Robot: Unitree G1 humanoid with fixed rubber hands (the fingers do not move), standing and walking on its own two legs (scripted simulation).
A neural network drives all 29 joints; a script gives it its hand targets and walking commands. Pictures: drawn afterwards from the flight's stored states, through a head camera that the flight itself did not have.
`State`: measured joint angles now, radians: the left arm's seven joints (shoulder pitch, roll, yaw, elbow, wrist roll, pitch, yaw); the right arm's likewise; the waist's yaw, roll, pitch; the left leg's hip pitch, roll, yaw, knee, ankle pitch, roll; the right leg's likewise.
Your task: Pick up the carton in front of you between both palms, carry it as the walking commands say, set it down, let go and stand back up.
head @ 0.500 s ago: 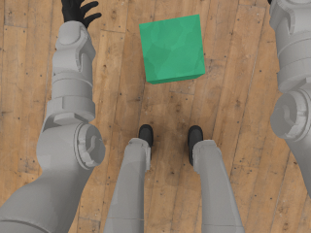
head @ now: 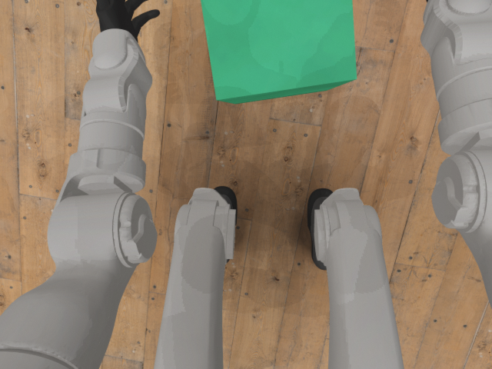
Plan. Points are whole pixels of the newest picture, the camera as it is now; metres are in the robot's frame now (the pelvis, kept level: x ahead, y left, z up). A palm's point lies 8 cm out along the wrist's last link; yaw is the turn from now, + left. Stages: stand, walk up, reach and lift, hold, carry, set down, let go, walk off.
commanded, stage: reach and lift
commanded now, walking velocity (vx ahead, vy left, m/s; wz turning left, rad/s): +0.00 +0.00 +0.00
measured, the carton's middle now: (275, 38) +0.54 -0.02 -0.36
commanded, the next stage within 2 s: none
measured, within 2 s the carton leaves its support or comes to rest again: leaves its support in 1.26 s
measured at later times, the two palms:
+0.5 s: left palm (164, 47) +0.53 +0.17 -0.29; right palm (388, 10) +0.56 -0.19 -0.29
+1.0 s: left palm (181, 44) +0.53 +0.14 -0.28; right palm (370, 7) +0.56 -0.16 -0.28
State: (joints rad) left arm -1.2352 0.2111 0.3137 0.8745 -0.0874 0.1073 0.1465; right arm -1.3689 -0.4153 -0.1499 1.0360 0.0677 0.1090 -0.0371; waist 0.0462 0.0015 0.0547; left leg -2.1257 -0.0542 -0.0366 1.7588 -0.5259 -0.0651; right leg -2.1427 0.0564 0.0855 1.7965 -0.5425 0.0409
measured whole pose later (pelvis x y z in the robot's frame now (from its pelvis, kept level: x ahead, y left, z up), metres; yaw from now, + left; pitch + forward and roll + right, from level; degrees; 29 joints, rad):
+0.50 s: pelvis -0.02 +0.00 -0.11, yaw +0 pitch +37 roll +3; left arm -1.53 0.29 0.21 1.11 -0.19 0.07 0.16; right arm -1.64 -0.50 0.03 1.23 0.21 0.08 -0.05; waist 0.05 0.02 0.45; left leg -2.23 -0.04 -0.03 2.17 -0.59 -0.08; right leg -2.24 0.04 0.06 2.21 -0.61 0.02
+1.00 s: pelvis -0.03 +0.00 -0.11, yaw +0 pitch +35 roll +3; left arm -1.57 0.19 0.30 1.08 -0.09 0.10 0.17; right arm -1.73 -0.43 0.00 1.29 0.13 0.11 -0.06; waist 0.05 0.01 0.48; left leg -2.21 -0.05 -0.03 2.16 -0.57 -0.08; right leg -2.23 0.04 0.06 2.21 -0.59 0.02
